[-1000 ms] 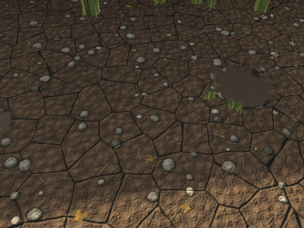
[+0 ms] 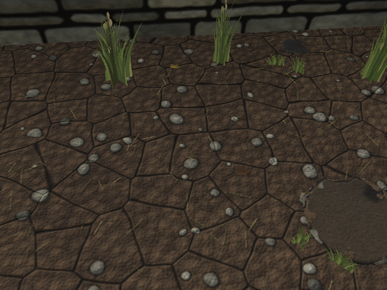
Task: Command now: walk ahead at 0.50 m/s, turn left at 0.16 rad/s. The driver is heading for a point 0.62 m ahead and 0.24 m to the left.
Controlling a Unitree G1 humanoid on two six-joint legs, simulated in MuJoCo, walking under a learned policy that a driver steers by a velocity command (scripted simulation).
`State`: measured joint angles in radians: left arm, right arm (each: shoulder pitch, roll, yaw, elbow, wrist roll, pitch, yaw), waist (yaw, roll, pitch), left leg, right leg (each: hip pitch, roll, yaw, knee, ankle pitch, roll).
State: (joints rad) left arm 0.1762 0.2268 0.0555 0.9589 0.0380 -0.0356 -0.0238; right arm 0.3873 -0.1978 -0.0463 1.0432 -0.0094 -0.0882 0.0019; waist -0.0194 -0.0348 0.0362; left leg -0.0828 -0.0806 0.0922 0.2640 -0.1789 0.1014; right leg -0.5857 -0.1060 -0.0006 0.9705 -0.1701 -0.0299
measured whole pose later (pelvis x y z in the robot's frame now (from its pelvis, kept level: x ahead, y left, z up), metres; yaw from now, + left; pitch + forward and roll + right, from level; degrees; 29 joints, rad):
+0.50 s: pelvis +0.26 -0.04 +0.00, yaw +15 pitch +0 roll -1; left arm 0.28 0.22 0.06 0.93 0.02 -0.10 0.01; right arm 0.23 -0.27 -0.09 0.90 -0.03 -0.01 0.03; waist 0.00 0.05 0.03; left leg -0.58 0.06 -0.01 1.11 -0.23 0.07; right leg -0.15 0.00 -0.18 0.33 -0.19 -0.05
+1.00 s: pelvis +0.48 +0.10 -0.01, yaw +32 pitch +0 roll +0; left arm 0.18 0.25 0.05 0.81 0.04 -0.05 0.00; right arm 0.26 -0.26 -0.07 0.88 0.00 -0.03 0.00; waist 0.00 -0.03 0.08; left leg -0.21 -0.13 0.03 0.38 -0.18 0.14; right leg -0.54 -0.12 0.00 1.13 -0.33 0.03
